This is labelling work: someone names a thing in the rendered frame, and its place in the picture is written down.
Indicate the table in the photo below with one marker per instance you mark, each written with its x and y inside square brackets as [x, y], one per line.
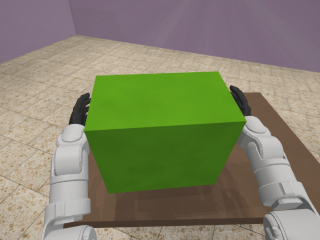
[232, 200]

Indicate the right robot upper arm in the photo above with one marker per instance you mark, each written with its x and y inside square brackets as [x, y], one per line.
[296, 224]

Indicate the left robot forearm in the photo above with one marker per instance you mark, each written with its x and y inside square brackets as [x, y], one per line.
[69, 176]

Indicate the left robot hand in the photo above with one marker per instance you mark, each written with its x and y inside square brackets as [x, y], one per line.
[78, 115]

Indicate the left robot upper arm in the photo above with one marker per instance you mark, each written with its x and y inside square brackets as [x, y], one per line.
[82, 232]

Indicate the carton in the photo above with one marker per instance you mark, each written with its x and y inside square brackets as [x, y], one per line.
[161, 130]

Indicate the right robot forearm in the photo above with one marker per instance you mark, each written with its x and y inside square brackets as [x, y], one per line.
[278, 187]

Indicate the right robot hand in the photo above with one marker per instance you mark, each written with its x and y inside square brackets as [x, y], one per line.
[241, 100]

